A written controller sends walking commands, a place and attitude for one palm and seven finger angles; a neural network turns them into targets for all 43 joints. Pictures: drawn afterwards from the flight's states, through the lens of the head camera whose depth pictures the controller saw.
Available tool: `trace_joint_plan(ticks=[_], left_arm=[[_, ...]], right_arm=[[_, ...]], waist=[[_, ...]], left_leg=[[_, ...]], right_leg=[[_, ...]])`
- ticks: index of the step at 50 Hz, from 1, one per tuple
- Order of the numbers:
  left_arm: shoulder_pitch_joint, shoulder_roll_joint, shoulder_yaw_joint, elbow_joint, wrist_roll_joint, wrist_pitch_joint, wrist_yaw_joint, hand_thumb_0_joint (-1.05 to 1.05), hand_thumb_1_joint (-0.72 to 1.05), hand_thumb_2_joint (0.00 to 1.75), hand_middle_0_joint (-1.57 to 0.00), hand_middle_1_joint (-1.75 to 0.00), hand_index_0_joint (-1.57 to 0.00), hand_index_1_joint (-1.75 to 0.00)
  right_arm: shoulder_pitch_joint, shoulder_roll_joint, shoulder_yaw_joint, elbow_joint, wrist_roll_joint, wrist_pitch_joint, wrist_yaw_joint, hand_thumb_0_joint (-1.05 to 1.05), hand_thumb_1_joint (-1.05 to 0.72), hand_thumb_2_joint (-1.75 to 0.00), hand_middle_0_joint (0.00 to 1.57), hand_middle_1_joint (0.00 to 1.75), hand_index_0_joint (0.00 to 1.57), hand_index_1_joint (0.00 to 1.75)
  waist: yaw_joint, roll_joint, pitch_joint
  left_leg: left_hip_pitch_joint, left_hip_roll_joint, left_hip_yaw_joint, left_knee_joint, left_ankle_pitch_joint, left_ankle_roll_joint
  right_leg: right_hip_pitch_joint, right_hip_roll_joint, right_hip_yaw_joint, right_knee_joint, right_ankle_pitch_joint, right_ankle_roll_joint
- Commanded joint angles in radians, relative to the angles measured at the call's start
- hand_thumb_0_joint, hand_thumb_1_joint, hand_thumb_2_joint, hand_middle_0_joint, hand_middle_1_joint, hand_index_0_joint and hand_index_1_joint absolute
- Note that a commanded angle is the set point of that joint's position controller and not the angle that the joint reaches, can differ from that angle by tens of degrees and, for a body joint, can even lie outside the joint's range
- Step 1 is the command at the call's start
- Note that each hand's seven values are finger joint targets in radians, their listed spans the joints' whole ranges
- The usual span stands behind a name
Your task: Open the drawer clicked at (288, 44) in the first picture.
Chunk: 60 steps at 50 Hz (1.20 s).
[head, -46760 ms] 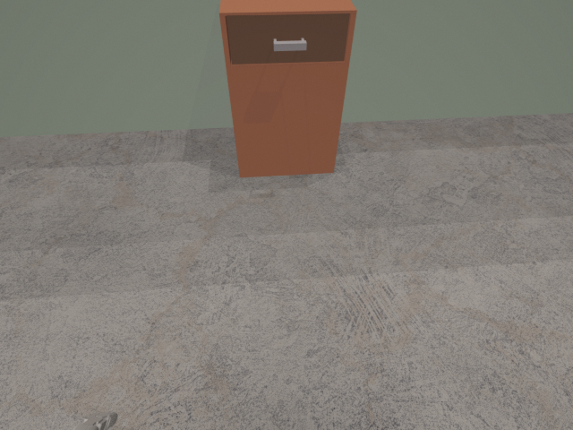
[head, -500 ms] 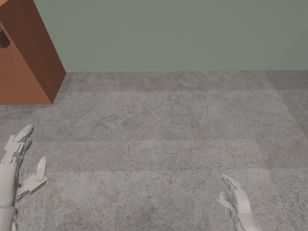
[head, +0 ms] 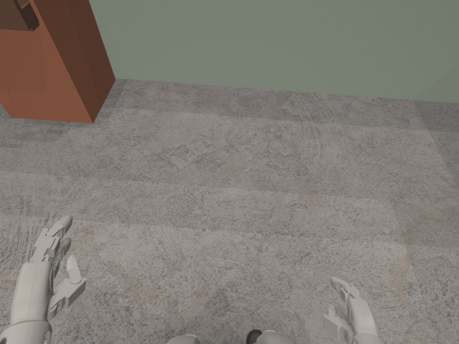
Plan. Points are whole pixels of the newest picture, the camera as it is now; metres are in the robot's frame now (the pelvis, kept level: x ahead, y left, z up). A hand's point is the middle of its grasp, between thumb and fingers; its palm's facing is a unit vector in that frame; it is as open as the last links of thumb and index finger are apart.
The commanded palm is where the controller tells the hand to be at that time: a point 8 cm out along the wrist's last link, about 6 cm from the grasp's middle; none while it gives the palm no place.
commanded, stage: step back with the hand held close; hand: left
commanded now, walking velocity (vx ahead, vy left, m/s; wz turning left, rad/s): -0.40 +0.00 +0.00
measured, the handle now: out of the picture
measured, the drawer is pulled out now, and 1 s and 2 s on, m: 0.08 0.08 0.08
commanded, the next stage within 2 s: stop stepping back and stand still in 0.70 s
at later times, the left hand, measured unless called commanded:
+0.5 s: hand out of the picture +0.12 +0.24 +0.01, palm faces +0.17 -0.93 -0.33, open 7.4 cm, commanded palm +0.06 +0.30 +0.04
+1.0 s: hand out of the picture -0.08 +0.26 +0.02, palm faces +0.22 -0.91 -0.36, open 7.4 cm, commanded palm -0.09 +0.30 +0.04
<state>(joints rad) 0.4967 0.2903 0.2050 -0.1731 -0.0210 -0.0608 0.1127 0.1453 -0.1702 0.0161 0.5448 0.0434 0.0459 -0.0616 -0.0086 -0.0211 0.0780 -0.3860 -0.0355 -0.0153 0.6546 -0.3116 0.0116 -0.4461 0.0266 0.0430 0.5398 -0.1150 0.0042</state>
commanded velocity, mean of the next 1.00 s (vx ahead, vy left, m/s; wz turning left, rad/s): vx -0.22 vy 0.01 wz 0.02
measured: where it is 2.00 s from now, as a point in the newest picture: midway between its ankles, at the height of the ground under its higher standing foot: outside the picture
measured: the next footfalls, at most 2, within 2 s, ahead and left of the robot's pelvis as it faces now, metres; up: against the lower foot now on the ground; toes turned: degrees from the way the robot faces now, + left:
right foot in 0.24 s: +0.00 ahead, -0.10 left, +0.00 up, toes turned +4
left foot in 0.48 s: -0.01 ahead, +0.09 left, +0.00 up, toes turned -3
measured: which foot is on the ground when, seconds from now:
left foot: down 0.00-0.32, up 0.34-0.46, down 0.48-0.86, up 0.88-1.00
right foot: down 0.00-0.08, up 0.10-0.22, down 0.24-0.52, up 0.54-0.84, down 0.86-1.00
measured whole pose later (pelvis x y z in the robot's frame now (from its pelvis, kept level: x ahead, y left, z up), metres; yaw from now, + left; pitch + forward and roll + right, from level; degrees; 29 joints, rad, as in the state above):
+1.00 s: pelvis -0.25 +0.02 +0.02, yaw -3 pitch +3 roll -1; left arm 0.58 0.30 0.17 -0.09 -0.06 -0.05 0.11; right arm 0.23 -0.20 0.03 0.65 0.02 -0.02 -0.06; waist 0.01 0.00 -0.05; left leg -0.47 -0.05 0.01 0.70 -0.24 -0.04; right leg -0.16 0.07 0.00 0.37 -0.28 -0.05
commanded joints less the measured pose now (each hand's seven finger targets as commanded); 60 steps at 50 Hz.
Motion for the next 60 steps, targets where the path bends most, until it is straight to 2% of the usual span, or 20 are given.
trace_joint_plan(ticks=[1,5,10,13,15,20,24,26,27,31,35,40,42,43,45,47,52,55,57,60], left_arm=[[0.046,0.177,0.112,-0.179,0.001,-0.050,0.020,0.00,0.90,0.90,-0.20,-0.30,-0.20,-0.30],[-0.013,0.183,0.145,-0.259,0.027,-0.073,0.030,0.00,0.90,0.90,-0.20,-0.30,-0.20,-0.30],[0.039,0.088,0.056,-0.170,-0.011,-0.090,0.006,0.00,0.90,0.90,-0.20,-0.30,-0.20,-0.30],[0.021,0.103,0.034,-0.187,-0.002,-0.093,0.008,0.00,0.90,0.90,-0.20,-0.30,-0.20,-0.30],[-0.005,0.108,0.029,-0.145,-0.005,-0.070,0.009,0.00,0.90,0.90,-0.20,-0.30,-0.20,-0.30],[0.041,0.202,0.113,-0.129,0.007,-0.063,0.012,0.00,0.90,0.90,-0.20,-0.30,-0.20,-0.30],[0.021,0.231,0.127,-0.230,0.000,-0.058,0.016,0.00,0.90,0.90,-0.20,-0.30,-0.20,-0.30],[0.049,0.210,0.116,-0.254,-0.007,-0.049,0.007,0.00,0.90,0.90,-0.20,-0.30,-0.20,-0.30],[0.056,0.197,0.106,-0.284,-0.014,-0.046,0.000,0.00,0.90,0.90,-0.20,-0.30,-0.20,-0.30],[0.036,0.079,0.014,-0.200,-0.035,-0.026,0.001,0.00,0.90,0.90,-0.20,-0.30,-0.20,-0.30],[-0.048,0.096,0.013,-0.198,-0.046,0.000,0.015,0.00,0.90,0.90,-0.20,-0.30,-0.20,-0.30],[0.051,0.170,0.094,-0.255,-0.087,-0.013,0.020,0.00,0.90,0.90,-0.20,-0.30,-0.20,-0.30],[0.133,0.210,0.131,-0.235,-0.074,-0.026,0.005,0.00,0.90,0.90,-0.20,-0.30,-0.20,-0.30],[0.136,0.221,0.138,-0.237,-0.069,-0.040,0.001,0.00,0.90,0.90,-0.20,-0.30,-0.20,-0.30],[0.096,0.131,0.059,-0.098,-0.050,-0.015,-0.005,0.00,0.90,0.90,-0.20,-0.30,-0.20,-0.30],[-0.030,0.150,0.055,-0.083,-0.035,-0.028,0.006,0.00,0.90,0.90,-0.20,-0.30,-0.20,-0.30],[-0.234,0.183,0.018,-0.080,0.000,-0.074,0.039,0.00,0.90,0.90,-0.20,-0.30,-0.20,-0.30],[-0.093,0.196,0.061,-0.158,-0.001,-0.091,0.051,0.00,0.90,0.90,-0.20,-0.30,-0.20,-0.30],[0.002,0.188,0.071,-0.155,-0.001,-0.091,0.045,0.00,0.90,0.90,-0.20,-0.30,-0.20,-0.30],[0.093,0.115,0.054,-0.061,-0.002,-0.080,0.037,0.00,0.90,0.90,-0.20,-0.30,-0.20,-0.30]], right_arm=[[-0.068,-0.139,-0.055,-0.143,-0.006,-0.030,-0.020,0.00,-0.90,-0.90,0.20,0.30,0.20,0.30],[-0.107,-0.156,-0.066,-0.180,-0.008,-0.067,-0.044,0.00,-0.90,-0.90,0.20,0.30,0.20,0.30],[-0.046,-0.156,-0.062,-0.107,-0.023,-0.150,-0.019,0.00,-0.90,-0.90,0.20,0.30,0.20,0.30],[-0.025,-0.165,-0.061,-0.082,-0.027,-0.141,-0.002,0.00,-0.90,-0.90,0.20,0.30,0.20,0.30],[-0.042,-0.149,-0.067,-0.095,-0.011,-0.110,-0.003,0.00,-0.90,-0.90,0.20,0.30,0.20,0.30],[-0.122,-0.113,-0.052,-0.122,-0.019,-0.038,-0.021,0.00,-0.90,-0.90,0.20,0.30,0.20,0.30],[-0.100,-0.142,-0.052,-0.138,-0.011,0.000,-0.044,0.00,-0.90,-0.90,0.20,0.30,0.20,0.30],[-0.107,-0.137,-0.056,-0.175,-0.022,-0.002,-0.030,0.00,-0.90,-0.90,0.20,0.30,0.20,0.30],[-0.112,-0.141,-0.059,-0.183,-0.037,-0.021,-0.020,0.00,-0.90,-0.90,0.20,0.30,0.20,0.30],[-0.063,-0.147,-0.056,-0.112,-0.037,-0.124,0.002,0.00,-0.90,-0.90,0.20,0.30,0.20,0.30],[-0.101,-0.155,-0.039,-0.097,-0.038,-0.155,0.004,0.00,-0.90,-0.90,0.20,0.30,0.20,0.30],[-0.120,-0.160,-0.030,-0.113,-0.048,-0.134,0.006,0.00,-0.90,-0.90,0.20,0.30,0.20,0.30],[-0.071,-0.160,-0.043,-0.133,-0.041,-0.109,0.017,0.00,-0.90,-0.90,0.20,0.30,0.20,0.30],[-0.062,-0.136,-0.042,-0.137,-0.039,-0.095,0.018,0.00,-0.90,-0.90,0.20,0.30,0.20,0.30],[-0.033,-0.166,-0.058,-0.088,-0.034,-0.103,0.004,0.00,-0.90,-0.90,0.20,0.30,0.20,0.30],[-0.053,-0.156,-0.036,-0.059,-0.023,-0.121,-0.011,0.00,-0.90,-0.90,0.20,0.30,0.20,0.30],[-0.012,-0.180,-0.048,-0.022,-0.020,-0.177,-0.039,0.00,-0.90,-0.90,0.20,0.30,0.20,0.30],[0.031,-0.173,-0.043,-0.045,-0.039,-0.185,-0.031,0.00,-0.90,-0.90,0.20,0.30,0.20,0.30],[-0.003,-0.152,-0.046,-0.056,-0.043,-0.194,-0.020,0.00,-0.90,-0.90,0.20,0.30,0.20,0.30],[-0.012,-0.158,-0.047,-0.048,-0.029,-0.184,-0.016,0.00,-0.90,-0.90,0.20,0.30,0.20,0.30]], waist=[[0.007,-0.029,-0.180],[0.035,0.321,-0.177],[0.029,0.152,-0.192],[0.007,0.080,-0.323],[-0.001,-0.130,-0.368],[0.022,-0.111,-0.223],[0.007,0.124,-0.261],[0.014,0.289,-0.303],[0.015,0.380,-0.302],[0.018,0.092,-0.266],[0.014,0.164,-0.220],[0.032,0.262,-0.253],[0.031,0.143,-0.266],[0.025,-0.031,-0.233],[0.000,-0.238,-0.150],[-0.013,-0.068,-0.162],[0.006,-0.030,-0.150],[0.007,0.304,-0.232],[0.023,0.224,-0.163],[0.012,0.108,-0.067]], left_leg=[[-0.015,0.005,-0.005,-0.178,-0.116,-0.016],[-0.402,0.231,-0.238,-0.475,-0.199,0.088],[-0.039,0.219,-0.187,-0.249,0.348,0.072],[0.165,0.149,-0.079,-0.112,0.677,0.014],[0.190,0.050,0.031,0.007,0.498,-0.037],[-0.009,0.006,-0.035,0.093,-0.040,-0.047],[0.166,0.078,-0.040,-0.296,0.577,-0.027],[0.229,0.212,-0.146,-0.334,0.790,0.021],[0.159,0.261,-0.197,-0.388,0.708,0.046],[0.296,0.277,-0.144,-0.356,0.640,0.116],[0.159,0.268,-0.185,-0.503,0.093,0.103],[-0.012,0.203,-0.148,-0.572,-0.141,-0.032],[0.075,0.045,0.002,-0.338,-0.090,-0.082],[0.188,-0.024,0.073,-0.057,-0.006,-0.090],[0.079,-0.057,-0.021,0.294,0.082,-0.072],[0.010,0.011,-0.019,0.172,0.036,-0.061],[0.202,0.054,0.031,-0.292,0.073,0.012],[0.484,0.244,-0.292,-0.356,0.382,0.080],[0.349,0.312,-0.416,-0.478,0.041,0.097],[0.125,0.266,-0.255,-0.519,-0.203,0.127]], right_leg=[[0.136,-0.094,0.098,-0.220,-0.279,-0.036],[0.503,0.077,-0.041,0.268,-0.016,0.023],[0.273,0.036,-0.011,0.023,-0.123,-0.005],[0.277,-0.024,0.038,-0.099,0.353,0.002],[0.257,-0.123,0.099,-0.107,0.663,0.011],[0.215,-0.264,0.213,-0.210,0.456,-0.139],[0.301,-0.034,0.036,-0.083,0.386,-0.008],[0.210,0.051,-0.024,0.088,-0.110,0.014],[0.203,0.071,-0.008,0.272,-0.312,0.002],[0.006,0.052,0.004,0.411,-0.299,0.008],[0.104,0.049,-0.022,0.317,-0.309,-0.003],[0.434,0.080,-0.072,-0.138,-0.272,-0.059],[0.336,-0.003,-0.010,-0.349,-0.255,-0.063],[0.094,-0.161,0.129,-0.459,-0.342,-0.105],[-0.076,-0.263,0.233,-0.440,-0.298,-0.159],[0.101,-0.227,0.088,-0.331,-0.158,-0.134],[0.271,-0.184,0.117,-0.235,-0.104,-0.087],[0.018,-0.022,-0.056,0.165,-0.212,-0.028],[-0.036,-0.013,-0.007,0.374,-0.321,-0.033],[0.035,-0.032,-0.068,0.302,-0.221,-0.021]])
